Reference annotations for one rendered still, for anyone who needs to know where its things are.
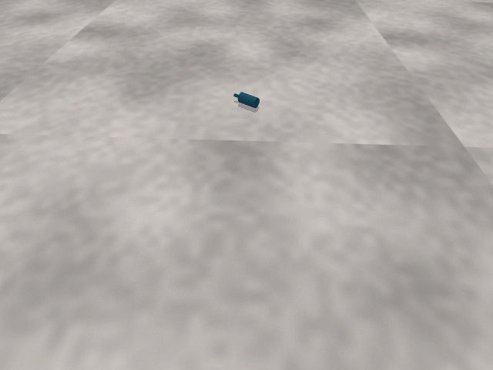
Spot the bottle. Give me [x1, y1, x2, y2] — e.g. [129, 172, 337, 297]
[233, 92, 260, 108]

